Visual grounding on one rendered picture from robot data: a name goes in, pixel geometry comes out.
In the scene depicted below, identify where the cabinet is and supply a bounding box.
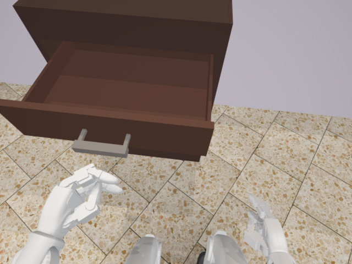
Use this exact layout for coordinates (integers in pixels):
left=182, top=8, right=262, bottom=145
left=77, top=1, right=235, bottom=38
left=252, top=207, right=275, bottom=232
left=13, top=0, right=233, bottom=162

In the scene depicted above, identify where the robot right hand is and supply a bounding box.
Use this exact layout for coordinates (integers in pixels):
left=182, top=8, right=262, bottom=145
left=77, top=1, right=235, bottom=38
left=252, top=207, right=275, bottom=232
left=244, top=194, right=289, bottom=258

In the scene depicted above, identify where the drawer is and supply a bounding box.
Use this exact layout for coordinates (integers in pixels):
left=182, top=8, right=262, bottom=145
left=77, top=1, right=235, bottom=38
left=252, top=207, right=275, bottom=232
left=0, top=41, right=215, bottom=156

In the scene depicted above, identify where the robot right forearm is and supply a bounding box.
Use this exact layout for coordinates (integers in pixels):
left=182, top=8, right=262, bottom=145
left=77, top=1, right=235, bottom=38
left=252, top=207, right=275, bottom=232
left=267, top=252, right=296, bottom=264

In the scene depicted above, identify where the robot right thigh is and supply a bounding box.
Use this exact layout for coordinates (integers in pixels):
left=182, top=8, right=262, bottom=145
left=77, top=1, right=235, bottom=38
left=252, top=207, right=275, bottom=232
left=206, top=234, right=248, bottom=264

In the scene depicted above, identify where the handle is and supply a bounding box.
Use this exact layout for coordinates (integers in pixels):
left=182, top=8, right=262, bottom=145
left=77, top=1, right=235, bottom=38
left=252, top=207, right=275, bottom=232
left=71, top=129, right=131, bottom=158

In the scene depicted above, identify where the robot thigh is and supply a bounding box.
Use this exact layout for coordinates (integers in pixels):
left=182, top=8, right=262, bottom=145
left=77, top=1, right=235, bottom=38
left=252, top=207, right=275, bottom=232
left=124, top=236, right=162, bottom=264
left=206, top=234, right=248, bottom=264

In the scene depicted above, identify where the robot left forearm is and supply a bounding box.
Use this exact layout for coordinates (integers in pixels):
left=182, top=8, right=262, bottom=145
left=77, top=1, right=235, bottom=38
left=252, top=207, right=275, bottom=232
left=10, top=231, right=65, bottom=264

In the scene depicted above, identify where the robot left hand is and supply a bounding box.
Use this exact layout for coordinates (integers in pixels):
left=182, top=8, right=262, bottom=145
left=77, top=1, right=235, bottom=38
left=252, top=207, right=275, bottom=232
left=37, top=163, right=123, bottom=238

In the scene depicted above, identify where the robot left thigh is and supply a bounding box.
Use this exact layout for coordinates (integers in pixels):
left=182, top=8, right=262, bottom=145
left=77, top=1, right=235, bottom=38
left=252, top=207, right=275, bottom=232
left=124, top=236, right=162, bottom=264

